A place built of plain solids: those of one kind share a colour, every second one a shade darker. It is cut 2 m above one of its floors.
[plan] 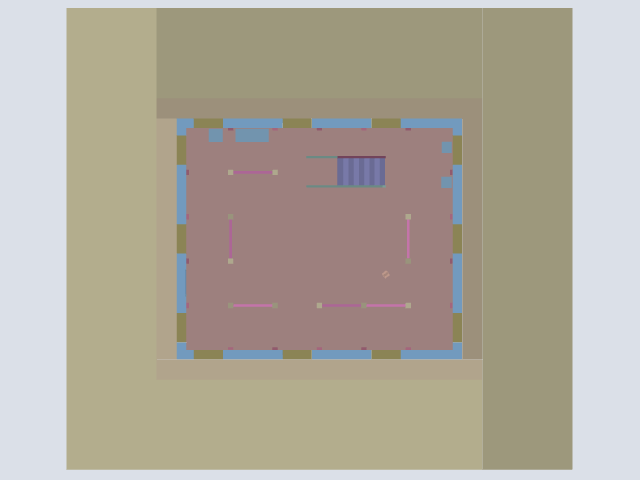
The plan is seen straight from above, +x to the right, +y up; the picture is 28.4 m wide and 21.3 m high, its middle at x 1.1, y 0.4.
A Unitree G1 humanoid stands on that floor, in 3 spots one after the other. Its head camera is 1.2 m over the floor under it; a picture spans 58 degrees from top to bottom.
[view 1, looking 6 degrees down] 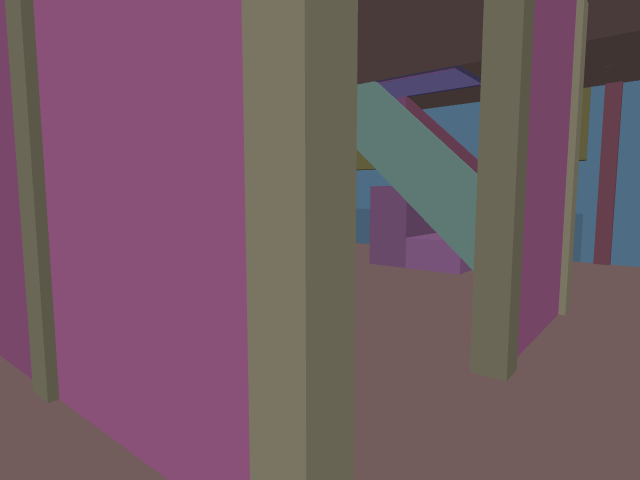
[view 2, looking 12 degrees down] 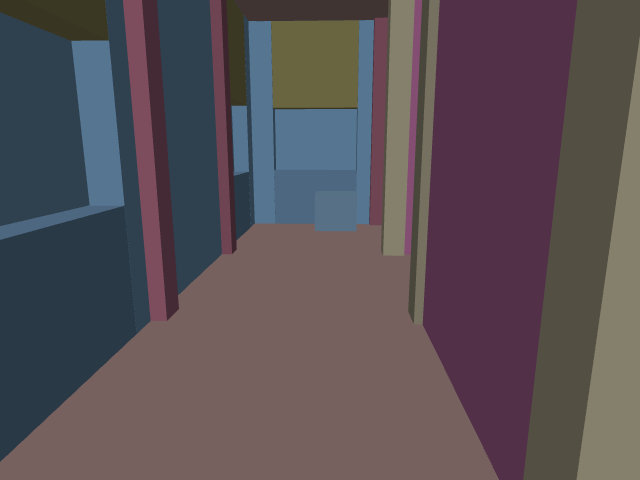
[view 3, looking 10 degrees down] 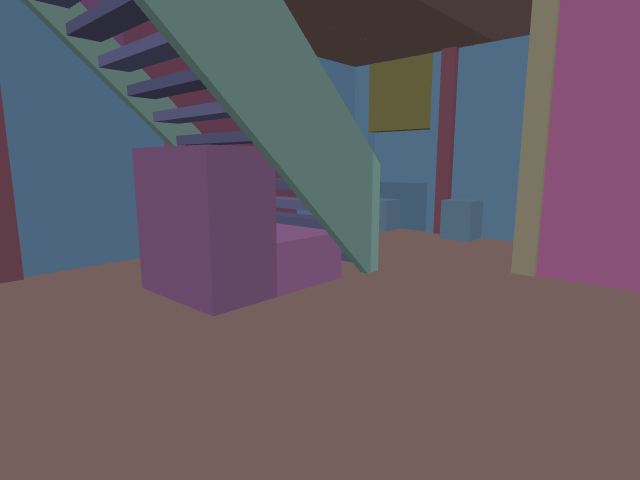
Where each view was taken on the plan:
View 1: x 5.88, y -3.49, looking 129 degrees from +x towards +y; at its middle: post_storey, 1.20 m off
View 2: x -3.54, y -1.52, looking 92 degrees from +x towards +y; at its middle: floor_storey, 5.77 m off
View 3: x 0.00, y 0.00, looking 42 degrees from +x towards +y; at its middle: chest_under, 4.29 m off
